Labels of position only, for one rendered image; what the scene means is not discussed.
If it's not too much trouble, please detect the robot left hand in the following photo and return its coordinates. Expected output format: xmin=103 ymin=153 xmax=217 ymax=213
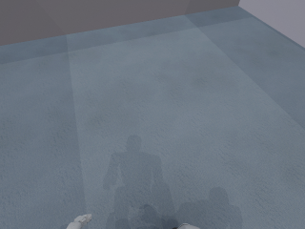
xmin=66 ymin=214 xmax=92 ymax=229

